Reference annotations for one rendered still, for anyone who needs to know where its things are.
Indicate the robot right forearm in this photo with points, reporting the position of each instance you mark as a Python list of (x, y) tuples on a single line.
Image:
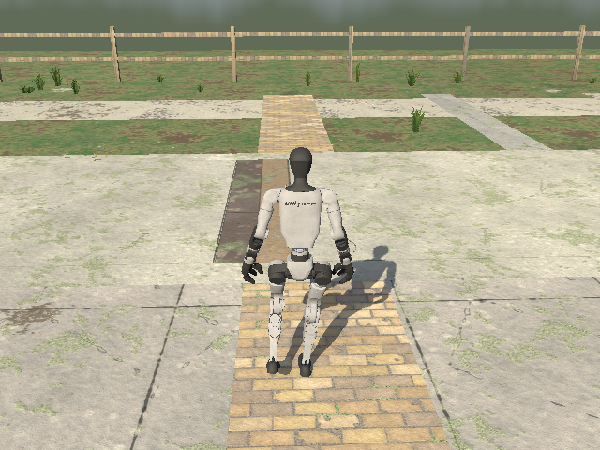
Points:
[(343, 249)]

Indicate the robot left forearm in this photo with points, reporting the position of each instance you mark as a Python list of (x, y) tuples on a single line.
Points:
[(253, 248)]

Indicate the left robot upper arm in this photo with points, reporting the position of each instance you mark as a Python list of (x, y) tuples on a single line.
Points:
[(270, 197)]

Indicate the left robot hand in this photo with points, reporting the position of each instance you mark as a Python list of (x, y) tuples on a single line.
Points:
[(247, 268)]

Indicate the robot right shin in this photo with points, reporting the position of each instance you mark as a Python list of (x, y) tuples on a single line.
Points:
[(309, 336)]

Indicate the right robot upper arm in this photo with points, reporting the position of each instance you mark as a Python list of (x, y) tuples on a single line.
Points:
[(330, 197)]

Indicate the right robot hand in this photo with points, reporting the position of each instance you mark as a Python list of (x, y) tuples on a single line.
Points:
[(344, 269)]

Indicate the left robot foot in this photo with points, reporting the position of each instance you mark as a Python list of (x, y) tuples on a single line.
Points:
[(272, 366)]

